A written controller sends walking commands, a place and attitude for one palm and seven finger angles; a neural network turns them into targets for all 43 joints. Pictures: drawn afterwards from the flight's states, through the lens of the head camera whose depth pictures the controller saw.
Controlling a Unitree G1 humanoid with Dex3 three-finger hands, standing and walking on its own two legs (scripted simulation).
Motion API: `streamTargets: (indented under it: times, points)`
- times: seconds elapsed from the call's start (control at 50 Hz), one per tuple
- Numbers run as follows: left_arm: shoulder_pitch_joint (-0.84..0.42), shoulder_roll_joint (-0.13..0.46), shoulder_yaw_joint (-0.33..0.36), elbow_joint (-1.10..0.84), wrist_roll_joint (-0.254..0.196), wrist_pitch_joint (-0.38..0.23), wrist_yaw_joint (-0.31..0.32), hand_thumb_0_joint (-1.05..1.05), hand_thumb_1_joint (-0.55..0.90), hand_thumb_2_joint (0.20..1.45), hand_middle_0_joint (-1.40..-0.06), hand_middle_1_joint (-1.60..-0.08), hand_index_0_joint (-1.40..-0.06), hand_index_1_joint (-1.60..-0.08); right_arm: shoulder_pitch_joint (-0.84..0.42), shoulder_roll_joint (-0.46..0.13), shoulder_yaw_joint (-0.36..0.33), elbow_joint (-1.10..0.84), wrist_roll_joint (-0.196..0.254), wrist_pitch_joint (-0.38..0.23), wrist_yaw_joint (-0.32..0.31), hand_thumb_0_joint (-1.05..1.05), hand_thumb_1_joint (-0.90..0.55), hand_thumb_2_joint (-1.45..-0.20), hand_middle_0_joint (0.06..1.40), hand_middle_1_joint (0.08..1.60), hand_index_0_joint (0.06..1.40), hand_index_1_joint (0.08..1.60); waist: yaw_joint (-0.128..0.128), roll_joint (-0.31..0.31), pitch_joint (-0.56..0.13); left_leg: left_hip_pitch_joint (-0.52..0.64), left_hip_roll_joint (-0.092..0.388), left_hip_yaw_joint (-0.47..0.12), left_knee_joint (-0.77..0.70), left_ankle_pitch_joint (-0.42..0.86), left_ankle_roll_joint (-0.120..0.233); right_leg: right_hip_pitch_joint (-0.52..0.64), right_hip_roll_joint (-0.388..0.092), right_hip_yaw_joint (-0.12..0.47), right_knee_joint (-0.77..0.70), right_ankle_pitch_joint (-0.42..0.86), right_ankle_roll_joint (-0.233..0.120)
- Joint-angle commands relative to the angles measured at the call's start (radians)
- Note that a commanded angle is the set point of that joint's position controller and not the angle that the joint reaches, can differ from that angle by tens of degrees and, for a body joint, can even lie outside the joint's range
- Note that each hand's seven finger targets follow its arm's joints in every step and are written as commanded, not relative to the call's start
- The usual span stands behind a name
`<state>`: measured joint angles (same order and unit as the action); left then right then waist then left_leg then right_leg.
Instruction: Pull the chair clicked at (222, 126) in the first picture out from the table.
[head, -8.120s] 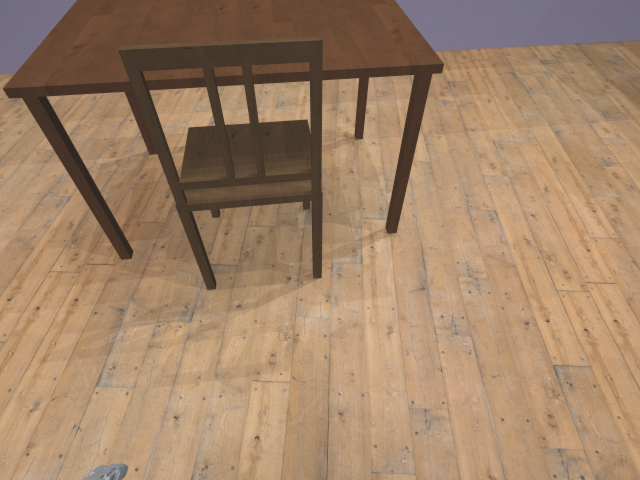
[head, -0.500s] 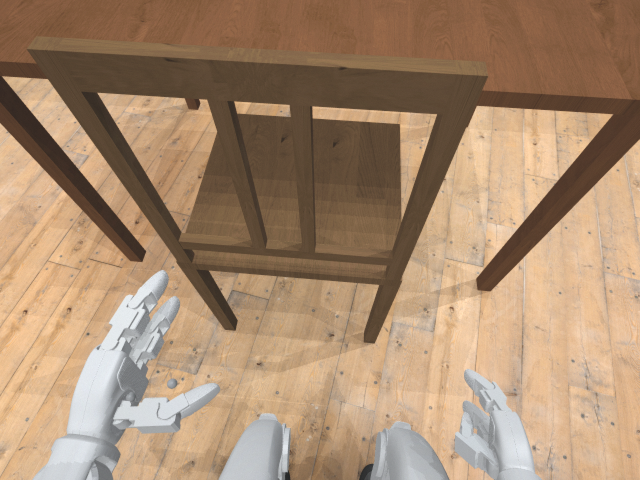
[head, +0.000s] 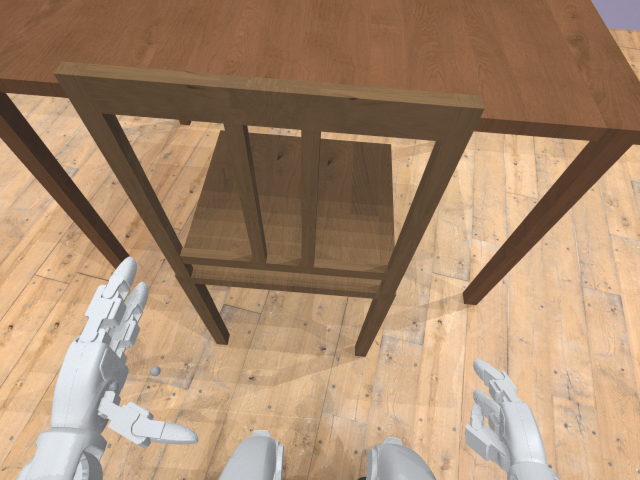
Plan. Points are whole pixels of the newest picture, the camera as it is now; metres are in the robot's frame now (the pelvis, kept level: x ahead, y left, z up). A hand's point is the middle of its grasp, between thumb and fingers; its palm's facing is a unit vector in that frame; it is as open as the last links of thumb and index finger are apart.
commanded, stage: raise the hand toward the chair's back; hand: left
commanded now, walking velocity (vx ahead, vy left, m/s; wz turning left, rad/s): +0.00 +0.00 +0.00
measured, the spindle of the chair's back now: (250, 204) +0.48 +0.13 +0.00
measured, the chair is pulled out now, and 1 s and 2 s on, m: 0.00 0.00 0.00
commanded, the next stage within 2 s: aim the fingers beside a spindle in 0.78 s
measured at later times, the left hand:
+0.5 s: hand (149, 344) +0.25 +0.20 +0.05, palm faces +0.01 -1.00 -0.08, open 16.9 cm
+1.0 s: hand (158, 349) +0.25 +0.19 +0.04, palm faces +0.01 -1.00 -0.07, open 16.9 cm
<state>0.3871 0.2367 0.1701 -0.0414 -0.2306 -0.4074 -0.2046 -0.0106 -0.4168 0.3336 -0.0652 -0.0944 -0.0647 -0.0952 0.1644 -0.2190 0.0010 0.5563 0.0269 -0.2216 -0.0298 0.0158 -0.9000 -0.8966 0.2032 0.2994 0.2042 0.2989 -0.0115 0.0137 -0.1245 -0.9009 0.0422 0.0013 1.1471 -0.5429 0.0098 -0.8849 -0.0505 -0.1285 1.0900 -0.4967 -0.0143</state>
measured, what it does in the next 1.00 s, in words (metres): stands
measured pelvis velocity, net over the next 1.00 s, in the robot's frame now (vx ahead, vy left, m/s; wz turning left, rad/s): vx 0.00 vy -0.01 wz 0.01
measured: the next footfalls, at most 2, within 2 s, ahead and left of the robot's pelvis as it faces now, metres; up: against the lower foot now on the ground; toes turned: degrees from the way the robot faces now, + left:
none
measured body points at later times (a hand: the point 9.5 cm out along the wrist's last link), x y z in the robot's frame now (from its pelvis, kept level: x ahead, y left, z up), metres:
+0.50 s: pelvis +0.00 -0.01 +0.01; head +0.09 +0.01 +0.45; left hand +0.25 +0.25 +0.06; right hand +0.17 -0.26 -0.07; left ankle +0.01 +0.11 -0.65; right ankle +0.02 -0.12 -0.65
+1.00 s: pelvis +0.00 -0.01 +0.01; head +0.09 +0.00 +0.45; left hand +0.24 +0.25 +0.05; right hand +0.18 -0.25 -0.08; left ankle +0.01 +0.11 -0.65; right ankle +0.02 -0.12 -0.65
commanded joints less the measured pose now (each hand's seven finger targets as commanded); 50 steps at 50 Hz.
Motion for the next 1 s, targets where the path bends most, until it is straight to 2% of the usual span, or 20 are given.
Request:
streamTargets:
  times: [0.0, 0.08, 0.12, 0.26, 0.3, 0.38, 0.42, 0.46, 0.52, 0.56, 0.6, 0.62, 0.66, 0.72, 0.76, 0.8, 0.82, 0.86, 0.88, 0.98]
  points:
    - [-0.063, 0.119, 0.080, -0.169, -0.028, -0.048, -0.025, 0.000, -0.500, 0.300, -0.060, -0.080, -0.060, -0.080, 0.000, -0.153, -0.061, -0.128, 0.005, -0.052, -0.020, 0.000, -0.900, -0.900, 0.200, 0.300, 0.200, 0.300, -0.012, 0.020, -0.235, 0.189, -0.037, -0.051, -0.190, 0.319, 0.001, 0.171, 0.060, 0.055, -0.147, 0.206, 0.000]
    - [-0.111, 0.151, 0.113, -0.171, -0.039, -0.052, -0.044, 0.000, -0.500, 0.300, -0.060, -0.080, -0.060, -0.080, 0.006, -0.155, -0.057, -0.117, 0.003, -0.062, -0.021, 0.000, -0.900, -0.900, 0.200, 0.300, 0.200, 0.300, -0.007, 0.049, -0.257, 0.205, -0.039, -0.052, -0.190, 0.352, -0.001, 0.191, 0.058, 0.059, -0.150, 0.238, 0.000]
    - [-0.117, 0.139, 0.108, -0.151, -0.043, -0.052, -0.052, 0.000, -0.500, 0.300, -0.060, -0.080, -0.060, -0.080, 0.007, -0.155, -0.057, -0.111, 0.004, -0.066, -0.021, 0.000, -0.900, -0.900, 0.200, 0.300, 0.200, 0.300, -0.009, 0.050, -0.255, 0.215, -0.038, -0.050, -0.190, 0.366, -0.002, 0.188, 0.058, 0.058, -0.153, 0.248, 0.001]
    - [-0.169, 0.186, 0.161, -0.092, -0.058, -0.037, -0.076, 0.000, -0.500, 0.300, -0.060, -0.080, -0.060, -0.080, 0.017, -0.167, -0.058, -0.096, 0.006, -0.073, -0.024, 0.000, -0.900, -0.900, 0.200, 0.300, 0.200, 0.300, -0.006, 0.039, -0.257, 0.211, -0.041, -0.046, -0.203, 0.377, -0.001, 0.225, 0.059, 0.064, -0.171, 0.272, 0.003]
    - [-0.149, 0.159, 0.142, -0.083, -0.062, -0.035, -0.081, 0.000, -0.500, 0.300, -0.060, -0.080, -0.060, -0.080, 0.014, -0.165, -0.060, -0.099, 0.008, -0.077, -0.021, 0.000, -0.900, -0.900, 0.200, 0.300, 0.200, 0.300, -0.001, 0.043, -0.255, 0.215, -0.043, -0.045, -0.213, 0.380, -0.004, 0.237, 0.055, 0.064, -0.176, 0.273, 0.003]
    - [-0.136, 0.168, 0.149, -0.092, -0.060, -0.045, -0.074, 0.000, -0.500, 0.300, -0.060, -0.080, -0.060, -0.080, 0.022, -0.166, -0.066, -0.095, 0.005, -0.080, -0.013, 0.000, -0.900, -0.900, 0.200, 0.300, 0.200, 0.300, 0.001, 0.038, -0.278, 0.226, -0.043, -0.043, -0.213, 0.417, -0.005, 0.254, 0.056, 0.064, -0.176, 0.309, 0.004]
    - [-0.139, 0.157, 0.142, -0.074, -0.059, -0.051, -0.072, 0.000, -0.500, 0.300, -0.060, -0.080, -0.060, -0.080, 0.017, -0.167, -0.067, -0.093, 0.005, -0.080, -0.011, 0.000, -0.900, -0.900, 0.200, 0.300, 0.200, 0.300, -0.003, 0.022, -0.252, 0.208, -0.044, -0.038, -0.212, 0.388, -0.003, 0.245, 0.056, 0.068, -0.180, 0.291, 0.005]
    - [-0.150, 0.181, 0.164, -0.068, -0.058, -0.059, -0.064, 0.000, -0.500, 0.300, -0.060, -0.080, -0.060, -0.080, 0.016, -0.169, -0.067, -0.090, 0.004, -0.079, -0.010, 0.000, -0.900, -0.900, 0.200, 0.300, 0.200, 0.300, 0.000, 0.026, -0.243, 0.193, -0.046, -0.037, -0.210, 0.370, -0.002, 0.247, 0.056, 0.074, -0.182, 0.277, 0.003]
    - [-0.160, 0.156, 0.140, -0.057, -0.055, -0.071, -0.064, 0.000, -0.500, 0.300, -0.060, -0.080, -0.060, -0.080, 0.014, -0.168, -0.065, -0.090, 0.006, -0.081, -0.008, 0.000, -0.900, -0.900, 0.200, 0.300, 0.200, 0.300, -0.009, 0.022, -0.223, 0.182, -0.046, -0.032, -0.211, 0.330, 0.000, 0.233, 0.054, 0.080, -0.192, 0.239, 0.004]
    - [-0.163, 0.181, 0.153, -0.063, -0.048, -0.078, -0.060, 0.000, -0.500, 0.300, -0.060, -0.080, -0.060, -0.080, 0.014, -0.169, -0.064, -0.088, 0.004, -0.082, -0.010, 0.000, -0.900, -0.900, 0.200, 0.300, 0.200, 0.300, -0.006, 0.033, -0.230, 0.181, -0.045, -0.033, -0.212, 0.327, 0.002, 0.238, 0.055, 0.085, -0.192, 0.232, 0.002]
    - [-0.165, 0.170, 0.145, -0.077, -0.048, -0.081, -0.060, 0.000, -0.500, 0.300, -0.060, -0.080, -0.060, -0.080, 0.014, -0.167, -0.063, -0.091, 0.004, -0.084, -0.008, 0.000, -0.900, -0.900, 0.200, 0.300, 0.200, 0.300, -0.005, 0.039, -0.255, 0.190, -0.046, -0.031, -0.210, 0.333, 0.003, 0.249, 0.053, 0.087, -0.190, 0.243, 0.003]
    - [-0.158, 0.168, 0.144, -0.067, -0.048, -0.078, -0.062, 0.000, -0.500, 0.300, -0.060, -0.080, -0.060, -0.080, 0.013, -0.166, -0.063, -0.093, 0.005, -0.084, -0.009, 0.000, -0.900, -0.900, 0.200, 0.300, 0.200, 0.300, -0.006, 0.037, -0.240, 0.186, -0.046, -0.031, -0.210, 0.336, 0.002, 0.247, 0.054, 0.086, -0.190, 0.247, 0.003]
    - [-0.160, 0.187, 0.158, -0.090, -0.047, -0.082, -0.058, 0.000, -0.500, 0.300, -0.060, -0.080, -0.060, -0.080, 0.016, -0.167, -0.063, -0.089, 0.002, -0.085, -0.009, 0.000, -0.900, -0.900, 0.200, 0.300, 0.200, 0.300, -0.002, 0.057, -0.266, 0.204, -0.046, -0.034, -0.208, 0.365, 0.003, 0.252, 0.057, 0.081, -0.181, 0.271, 0.001]
    - [-0.162, 0.156, 0.138, -0.067, -0.053, -0.076, -0.064, 0.000, -0.500, 0.300, -0.060, -0.080, -0.060, -0.080, 0.014, -0.165, -0.062, -0.086, 0.005, -0.084, -0.009, 0.000, -0.900, -0.900, 0.200, 0.300, 0.200, 0.300, -0.015, 0.018, -0.249, 0.190, -0.045, -0.034, -0.205, 0.339, 0.003, 0.241, 0.055, 0.083, -0.189, 0.257, 0.006]
    - [-0.170, 0.177, 0.156, -0.056, -0.053, -0.072, -0.065, 0.000, -0.500, 0.300, -0.060, -0.080, -0.060, -0.080, 0.013, -0.166, -0.059, -0.084, 0.004, -0.083, -0.011, 0.000, -0.900, -0.900, 0.200, 0.300, 0.200, 0.300, -0.011, 0.012, -0.246, 0.175, -0.047, -0.033, -0.201, 0.337, 0.004, 0.251, 0.056, 0.090, -0.189, 0.258, 0.005]
    - [-0.174, 0.158, 0.140, -0.058, -0.056, -0.069, -0.075, 0.000, -0.500, 0.300, -0.060, -0.080, -0.060, -0.080, 0.008, -0.164, -0.058, -0.088, 0.005, -0.085, -0.011, 0.000, -0.900, -0.900, 0.200, 0.300, 0.200, 0.300, -0.011, 0.024, -0.245, 0.173, -0.049, -0.030, -0.201, 0.318, 0.003, 0.250, 0.052, 0.095, -0.194, 0.241, 0.006]
    - [-0.175, 0.156, 0.139, -0.049, -0.056, -0.067, -0.077, 0.000, -0.500, 0.300, -0.060, -0.080, -0.060, -0.080, 0.008, -0.164, -0.058, -0.088, 0.007, -0.086, -0.013, 0.000, -0.900, -0.900, 0.200, 0.300, 0.200, 0.300, -0.014, 0.005, -0.238, 0.171, -0.047, -0.032, -0.201, 0.316, 0.004, 0.245, 0.053, 0.092, -0.196, 0.238, 0.007]
    - [-0.175, 0.173, 0.149, -0.054, -0.052, -0.066, -0.079, 0.000, -0.500, 0.300, -0.060, -0.080, -0.060, -0.080, 0.010, -0.165, -0.058, -0.088, 0.006, -0.086, -0.015, 0.000, -0.900, -0.900, 0.200, 0.300, 0.200, 0.300, -0.009, 0.016, -0.241, 0.177, -0.047, -0.033, -0.203, 0.322, 0.005, 0.247, 0.055, 0.090, -0.192, 0.238, 0.004]
    - [-0.194, 0.142, 0.106, -0.070, -0.048, -0.069, -0.081, 0.000, -0.500, 0.300, -0.060, -0.080, -0.060, -0.080, 0.009, -0.166, -0.054, -0.092, 0.006, -0.090, -0.013, 0.000, -0.900, -0.900, 0.200, 0.300, 0.200, 0.300, -0.016, 0.040, -0.240, 0.188, -0.047, -0.036, -0.204, 0.335, 0.005, 0.230, 0.053, 0.084, -0.186, 0.249, 0.003]
    - [-0.249, 0.127, 0.081, -0.054, -0.033, -0.076, -0.061, 0.000, -0.500, 0.300, -0.060, -0.080, -0.060, -0.080, 0.017, -0.169, -0.055, -0.085, -0.001, -0.098, -0.013, 0.000, -0.900, -0.900, 0.200, 0.300, 0.200, 0.300, -0.027, 0.014, -0.242, 0.170, -0.047, -0.040, -0.184, 0.313, 0.004, 0.194, 0.051, 0.082, -0.169, 0.231, 0.005]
